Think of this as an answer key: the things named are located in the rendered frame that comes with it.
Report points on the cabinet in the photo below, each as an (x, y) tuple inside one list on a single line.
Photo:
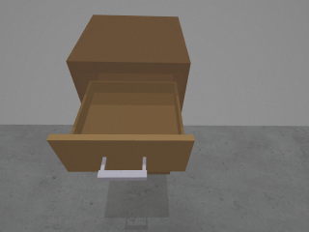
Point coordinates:
[(130, 48)]

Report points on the handle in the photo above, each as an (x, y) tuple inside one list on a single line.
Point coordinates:
[(122, 175)]

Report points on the drawer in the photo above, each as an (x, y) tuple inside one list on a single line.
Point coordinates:
[(124, 122)]

